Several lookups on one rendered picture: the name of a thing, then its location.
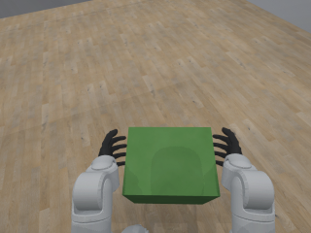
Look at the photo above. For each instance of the carton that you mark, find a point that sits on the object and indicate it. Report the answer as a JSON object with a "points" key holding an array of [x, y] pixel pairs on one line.
{"points": [[170, 165]]}

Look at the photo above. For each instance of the robot left hand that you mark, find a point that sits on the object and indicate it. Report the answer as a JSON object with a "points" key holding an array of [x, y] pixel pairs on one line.
{"points": [[108, 148]]}

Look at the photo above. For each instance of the left robot forearm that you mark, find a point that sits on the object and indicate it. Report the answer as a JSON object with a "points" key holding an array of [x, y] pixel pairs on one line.
{"points": [[92, 196]]}

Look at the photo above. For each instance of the robot right hand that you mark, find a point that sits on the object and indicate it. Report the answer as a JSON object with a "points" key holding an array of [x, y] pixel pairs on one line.
{"points": [[231, 147]]}

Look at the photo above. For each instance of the right robot forearm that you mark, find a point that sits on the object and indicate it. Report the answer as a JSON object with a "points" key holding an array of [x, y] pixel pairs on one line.
{"points": [[252, 196]]}

